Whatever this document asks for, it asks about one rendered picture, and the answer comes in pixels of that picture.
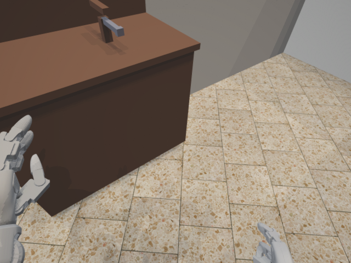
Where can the right robot hand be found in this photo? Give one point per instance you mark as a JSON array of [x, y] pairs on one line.
[[277, 252]]

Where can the tap lever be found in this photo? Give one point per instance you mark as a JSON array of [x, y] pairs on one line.
[[118, 30]]

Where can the counter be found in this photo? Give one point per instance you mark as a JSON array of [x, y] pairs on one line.
[[101, 105]]

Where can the left robot hand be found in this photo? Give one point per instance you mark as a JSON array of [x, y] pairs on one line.
[[12, 147]]

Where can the left robot forearm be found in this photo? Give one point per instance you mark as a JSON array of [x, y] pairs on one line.
[[11, 250]]

